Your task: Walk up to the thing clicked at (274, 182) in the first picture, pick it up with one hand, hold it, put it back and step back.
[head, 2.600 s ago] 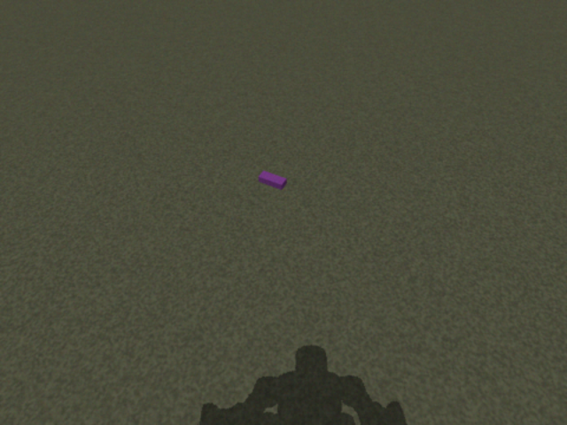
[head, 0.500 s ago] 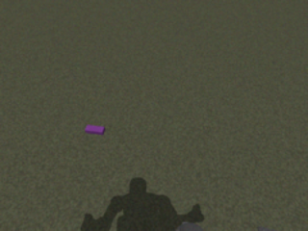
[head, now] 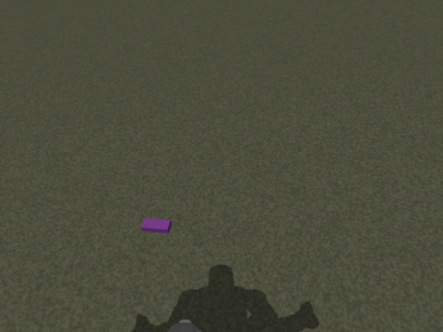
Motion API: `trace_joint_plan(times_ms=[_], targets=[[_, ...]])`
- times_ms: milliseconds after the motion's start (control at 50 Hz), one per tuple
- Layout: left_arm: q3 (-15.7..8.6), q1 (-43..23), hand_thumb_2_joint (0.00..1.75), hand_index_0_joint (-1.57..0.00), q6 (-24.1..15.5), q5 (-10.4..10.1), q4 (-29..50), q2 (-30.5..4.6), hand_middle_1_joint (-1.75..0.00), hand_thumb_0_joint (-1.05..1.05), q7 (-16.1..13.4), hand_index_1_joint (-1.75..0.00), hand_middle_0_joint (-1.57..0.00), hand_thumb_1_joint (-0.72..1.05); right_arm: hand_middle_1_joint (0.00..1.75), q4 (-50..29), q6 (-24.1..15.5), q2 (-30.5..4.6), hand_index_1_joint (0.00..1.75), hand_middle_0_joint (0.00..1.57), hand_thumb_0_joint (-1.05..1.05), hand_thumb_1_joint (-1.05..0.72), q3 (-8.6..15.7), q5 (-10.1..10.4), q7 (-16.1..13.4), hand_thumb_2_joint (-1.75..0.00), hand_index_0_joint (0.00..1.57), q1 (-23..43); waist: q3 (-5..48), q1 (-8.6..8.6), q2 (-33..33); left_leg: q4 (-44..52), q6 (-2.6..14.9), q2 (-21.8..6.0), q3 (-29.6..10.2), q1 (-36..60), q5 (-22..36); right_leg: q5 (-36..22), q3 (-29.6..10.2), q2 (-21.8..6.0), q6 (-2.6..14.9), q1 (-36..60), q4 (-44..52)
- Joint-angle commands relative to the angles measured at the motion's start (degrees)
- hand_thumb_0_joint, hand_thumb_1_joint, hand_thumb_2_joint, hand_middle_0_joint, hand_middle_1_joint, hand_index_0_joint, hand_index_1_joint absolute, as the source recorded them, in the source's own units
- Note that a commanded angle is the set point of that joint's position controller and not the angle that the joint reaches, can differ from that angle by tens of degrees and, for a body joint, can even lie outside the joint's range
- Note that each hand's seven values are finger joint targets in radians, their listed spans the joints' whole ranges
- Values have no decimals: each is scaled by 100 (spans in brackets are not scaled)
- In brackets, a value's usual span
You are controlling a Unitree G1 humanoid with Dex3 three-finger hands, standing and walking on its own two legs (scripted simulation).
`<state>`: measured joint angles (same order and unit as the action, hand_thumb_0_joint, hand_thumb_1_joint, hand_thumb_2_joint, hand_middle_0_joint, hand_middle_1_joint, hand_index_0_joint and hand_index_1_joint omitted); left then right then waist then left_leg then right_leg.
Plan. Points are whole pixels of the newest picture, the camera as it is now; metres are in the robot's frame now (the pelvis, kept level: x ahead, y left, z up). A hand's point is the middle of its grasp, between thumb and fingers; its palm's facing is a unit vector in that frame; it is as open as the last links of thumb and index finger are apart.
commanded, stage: walk up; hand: left
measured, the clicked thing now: (156, 225) +0.74 +0.41 -0.74
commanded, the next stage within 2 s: none
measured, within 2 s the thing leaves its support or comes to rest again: neither
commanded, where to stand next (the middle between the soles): +0.36 +0.16 m, yaw -6 degrees
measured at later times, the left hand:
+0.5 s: hand (62, 284) +0.26 +0.38 -0.12, palm faces -0.08 -0.87 -0.49, open 7.4 cm
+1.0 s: hand (40, 252) +0.35 +0.51 -0.17, palm faces -0.15 -0.90 -0.40, open 7.4 cm
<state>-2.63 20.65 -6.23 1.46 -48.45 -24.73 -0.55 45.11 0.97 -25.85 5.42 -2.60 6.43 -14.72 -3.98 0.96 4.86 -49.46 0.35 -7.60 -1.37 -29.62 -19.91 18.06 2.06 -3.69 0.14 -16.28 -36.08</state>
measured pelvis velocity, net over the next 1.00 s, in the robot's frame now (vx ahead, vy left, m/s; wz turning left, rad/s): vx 0.26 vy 0.23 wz -0.11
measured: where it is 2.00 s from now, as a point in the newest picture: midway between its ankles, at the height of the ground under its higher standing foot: (184, 326)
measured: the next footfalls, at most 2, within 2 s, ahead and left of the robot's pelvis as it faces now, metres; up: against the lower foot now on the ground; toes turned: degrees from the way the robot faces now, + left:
left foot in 0.08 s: +0.15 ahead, +0.19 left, +0.00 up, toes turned +4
right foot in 0.40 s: +0.27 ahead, -0.02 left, +0.00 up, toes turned -8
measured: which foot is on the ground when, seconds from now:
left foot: up 0.00-0.06, down 0.08-0.42, up 0.44-0.74, down 0.76-1.00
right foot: down 0.00-0.08, up 0.10-0.38, down 0.40-0.76, up 0.78-1.00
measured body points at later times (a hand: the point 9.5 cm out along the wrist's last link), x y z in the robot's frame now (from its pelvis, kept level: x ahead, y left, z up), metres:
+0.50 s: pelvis +0.16 +0.10 -0.01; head +0.17 +0.07 +0.44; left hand +0.26 +0.43 -0.09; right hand +0.17 -0.22 -0.14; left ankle +0.14 +0.21 -0.67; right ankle +0.23 -0.01 -0.72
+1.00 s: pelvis +0.26 +0.23 -0.02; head +0.30 +0.24 +0.43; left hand +0.36 +0.56 -0.14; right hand +0.29 -0.09 -0.12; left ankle +0.30 +0.35 -0.72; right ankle +0.28 +0.10 -0.71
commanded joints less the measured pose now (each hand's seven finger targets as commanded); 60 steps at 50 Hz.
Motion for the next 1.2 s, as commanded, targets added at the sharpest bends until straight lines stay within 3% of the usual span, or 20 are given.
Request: trace_joint_plan(times_ms=[0, 40, 80, 100, 160, 240, 340, 360, 380, 400, 420, 520, 640, 700, 720, 760, 860, 980, 1060, 1180], targets=[[-614, -519, 90, -20, -96, -14, 445, -2002, -30, 0, -132, -30, -20, 90, 30, -337, -159, -988, 30, 20, 0, -90, 427, 17, -10, -90, 20, -460, 291, -417, -1321, 732, 60, 184, 563, 1313, 202, 1078, -938, -980, 1070, -1047, 1154], [-449, -558, 90, -20, 5, 32, 405, -1543, -30, 0, -151, -30, -20, 90, 30, -12, -212, -1179, 30, 20, 0, -90, 569, -30, -95, -90, 20, -1344, 522, -929, -288, 1295, 64, 532, 620, 2737, -177, 1126, -444, -560, 742, -1929, -529], [-209, -234, 90, -20, 45, -136, 444, -947, -30, 0, -214, -30, -20, 90, 30, -298, -311, -2059, 30, 20, 0, -90, 688, -20, -196, -90, 20, -1178, 216, -870, 1779, 3824, 978, -1527, -3509, 2570, -2549, 1506, -87, 655, 267, -3417, -3451], [-267, -517, 90, -20, 29, -95, 342, -1414, -30, 0, -264, -30, -20, 90, 30, -321, -290, -2137, 30, 20, 0, -90, 693, 101, -214, -90, 20, -817, -169, -720, 895, 3991, 1509, -1746, -3870, 1741, -3034, 1410, -641, 223, 352, -3105, -3779], [-331, 111, 90, -20, -42, -231, -141, -1456, -30, 0, -136, -30, -20, 90, 30, -418, -363, -1469, 30, 20, 0, -90, 419, 132, -315, -90, 20, -264, -186, -235, 497, 3105, 1309, -961, -1792, 1759, -1124, 495, -527, -168, 301, -2547, -3010], [-305, -140, 90, -20, -46, -190, -29, -1168, -30, 0, -42, -30, -20, 90, 30, -368, -379, -1326, 30, 20, 0, -90, 314, 52, -302, -90, 20, -539, 19, -360, 635, 2758, 1513, -846, -838, 1807, 1631, 664, 76, -98, 132, -1627, -1499], [-399, 634, 90, -20, -87, -193, -143, -1060, -30, 0, -114, -30, -20, 90, 30, -676, -256, -1137, 30, 20, 0, -90, 201, 110, -274, -90, 20, -46, 549, 224, 123, 1453, 1039, -336, 80, 1071, 2020, -1041, 497, 428, 215, 701, 426], [-534, 1082, 90, -20, -92, -156, -197, -1377, -30, 0, -185, -30, -20, 90, 30, -782, -261, -916, 30, 20, 0, -90, 129, 149, -270, -90, 20, -96, 824, 503, -411, 481, 718, 10, 391, 563, 1814, -975, 108, 270, 336, 1638, 788], [-719, 1394, 90, -20, -112, -56, -174, -1920, -30, 0, -243, -30, -20, 90, 30, -868, -262, -569, 30, 20, 0, -90, 23, 173, -264, -90, 20, -373, 990, 619, -1574, -916, 340, 556, 598, -732, 248, -76, -2065, -988, 771, 2477, 1213], [-701, 1002, 90, -20, -101, -77, 134, -2173, -30, 0, -285, -30, -20, 90, 30, -813, -150, -782, 30, 20, 0, -90, 77, 124, -295, -90, 20, -562, 933, 371, -1286, -1730, 183, 726, 21, -1190, -1209, 1317, -4159, -2260, 1372, 2083, 2006], [-664, 528, 90, -20, -57, -167, 215, -2148, -30, 0, -297, -30, -20, 90, 30, -699, -28, -1248, 30, 20, 0, -90, 256, 68, -342, -90, 20, -477, 584, 201, -646, -2142, 136, 332, -396, -1133, -1371, 2314, -4205, -2464, 1805, 1336, 2134], [-562, -90, 90, -20, -82, -93, 354, -1758, -30, 0, -241, -30, -20, 90, 30, -237, -4, -1188, 30, 20, 0, -90, 307, 18, -227, -90, 20, -929, -27, -150, -1143, -1494, -26, -31, -279, -603, -178, 1298, -1828, -1358, 1330, -103, 1743], [-590, -284, 90, -20, -45, 5, 404, -1882, -30, 0, -159, -30, -20, 90, 30, -316, -59, -1033, 30, 20, 0, -90, 340, 76, -124, -90, 20, -404, 4, -67, -1746, 67, 12, 69, 284, 391, -46, 1519, -1075, -961, 1165, -1025, 1408], [-390, -641, 90, -20, 142, 31, 413, -1504, -30, 0, -94, -30, -20, 90, 30, 226, -180, -1041, 30, 20, 0, -90, 397, 137, -313, -90, 20, -1311, 311, -572, -976, 837, -44, 669, 894, 2261, 153, 1782, -488, -466, 804, -2136, 21], [-239, -552, 90, -20, 218, 34, 356, -1054, -30, 0, -117, -30, -20, 90, 30, 323, -205, -1061, 30, 20, 0, -90, 373, 78, -433, -90, 20, -1425, 281, -644, -233, 1381, 16, 617, 520, 2325, -336, 1373, -182, -257, 563, -2319, -1057], [-170, -290, 90, -20, 255, -108, 333, -981, -30, 0, -204, -30, -20, 90, 30, -67, -310, -2017, 30, 20, 0, -90, 422, 153, -509, -90, 20, -729, 121, -399, 1009, 3417, 1385, -1775, -3494, 1163, -1791, 1501, -422, 365, 201, -2477, -2792], [-265, -66, 90, -20, 269, -187, -365, -1157, -30, 0, -105, -30, -20, 90, 30, 99, -457, -1539, 30, 20, 0, -90, 174, 143, -668, -90, 20, 14, 164, -60, 769, 2087, 1112, -989, -1436, 1116, 1373, 969, -354, -99, 215, -1435, -1913], [-336, -545, 90, -20, 486, -62, -255, -1055, -30, 0, -10, -30, -20, 90, 30, 220, -494, -1403, 30, 20, 0, -90, 39, 275, -838, -90, 20, -54, 637, -32, 437, 1313, 930, -999, -1003, 1463, 3535, 214, -91, 149, 345, -572, -718], [-397, -1073, 90, -20, 522, -78, -59, -1453, -30, 0, 72, -30, -20, 90, 30, 336, -494, -1136, 30, 20, 0, -90, -19, 357, -941, -90, 20, -73, 937, -183, -703, 793, 261, 44, -66, 1045, 1171, -2346, -1141, -607, 911, -69, -311], [-241, -1280, 90, -20, 635, -65, -132, -986, -30, 0, 111, -30, -20, 90, 30, 606, -561, -1451, 30, 20, 0, -90, 19, 239, -937, -90, 20, 121, 722, -166, -117, 1886, 919, -954, -1088, 1508, 1580, -914, -330, -17, 326, -593, -827]])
